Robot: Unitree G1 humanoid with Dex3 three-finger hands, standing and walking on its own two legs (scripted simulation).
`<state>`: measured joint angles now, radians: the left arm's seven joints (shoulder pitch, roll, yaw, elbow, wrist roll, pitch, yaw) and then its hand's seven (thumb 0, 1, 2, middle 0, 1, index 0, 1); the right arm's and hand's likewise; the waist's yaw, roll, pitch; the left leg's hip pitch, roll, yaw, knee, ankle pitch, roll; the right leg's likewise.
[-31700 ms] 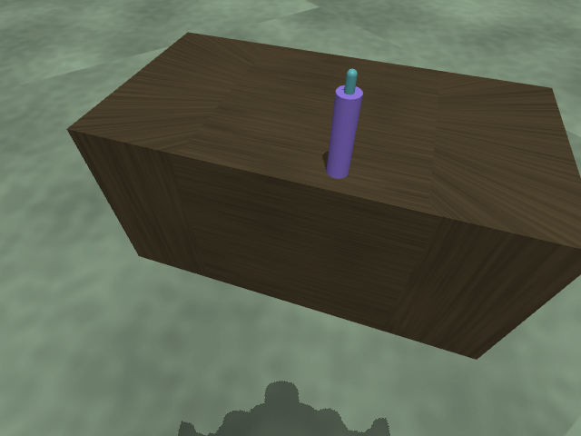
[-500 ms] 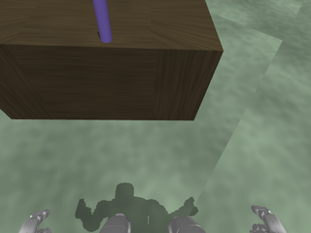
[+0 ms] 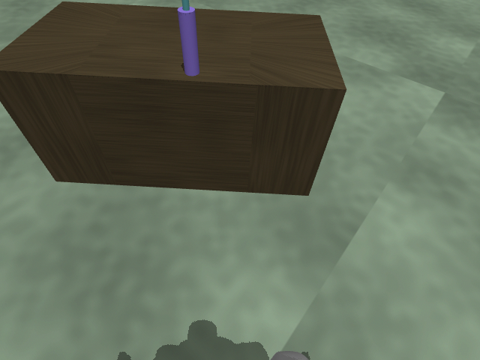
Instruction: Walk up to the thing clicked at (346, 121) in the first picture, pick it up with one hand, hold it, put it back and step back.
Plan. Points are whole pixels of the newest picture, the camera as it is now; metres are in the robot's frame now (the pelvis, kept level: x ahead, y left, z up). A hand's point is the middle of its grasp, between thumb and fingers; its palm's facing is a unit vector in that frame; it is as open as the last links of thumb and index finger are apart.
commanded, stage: step back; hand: left
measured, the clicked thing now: (188, 36) +1.09 +0.17 +0.02
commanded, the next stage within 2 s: stand in 0.78 s
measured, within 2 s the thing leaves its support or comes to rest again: neither
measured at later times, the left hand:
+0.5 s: hand out of the picture +0.08 +0.27 -0.15, palm faces +0.02 -0.94 -0.35, open 7.4 cm
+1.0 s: hand out of the picture +0.13 +0.25 -0.13, palm faces -0.02 -0.94 -0.34, open 7.4 cm
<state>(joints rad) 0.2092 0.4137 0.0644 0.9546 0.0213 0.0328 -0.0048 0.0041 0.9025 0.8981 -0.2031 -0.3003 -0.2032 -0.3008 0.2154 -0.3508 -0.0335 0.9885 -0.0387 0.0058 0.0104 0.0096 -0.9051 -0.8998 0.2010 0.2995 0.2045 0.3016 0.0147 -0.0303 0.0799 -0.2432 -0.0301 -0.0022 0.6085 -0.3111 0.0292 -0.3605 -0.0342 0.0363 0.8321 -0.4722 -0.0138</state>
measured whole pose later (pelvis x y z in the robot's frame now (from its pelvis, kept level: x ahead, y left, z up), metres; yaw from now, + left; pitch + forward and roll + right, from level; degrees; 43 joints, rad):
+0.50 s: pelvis +0.02 +0.01 +0.01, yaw +0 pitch -2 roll +0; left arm 0.17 0.38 0.04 1.06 0.02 -0.01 -0.01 0.00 0.90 0.90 -0.20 -0.30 -0.20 -0.30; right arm 0.16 -0.34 -0.03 1.05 -0.02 -0.02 0.01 0.01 -0.91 -0.90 0.20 0.30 0.20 0.30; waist 0.02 -0.02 0.06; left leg -0.22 0.00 -0.01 0.55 -0.28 0.00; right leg -0.19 -0.03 0.00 0.52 -0.28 0.02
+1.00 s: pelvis +0.03 +0.00 +0.02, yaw +0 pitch -2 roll +0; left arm 0.06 0.34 0.00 1.11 0.01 -0.02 0.00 0.00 0.90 0.90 -0.20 -0.30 -0.20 -0.30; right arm 0.04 -0.34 -0.01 1.11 0.00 -0.01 0.00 0.01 -0.91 -0.90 0.20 0.30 0.20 0.30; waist 0.00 0.00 0.08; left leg -0.11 0.01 -0.01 0.35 -0.20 -0.01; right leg -0.09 -0.02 0.00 0.35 -0.22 0.02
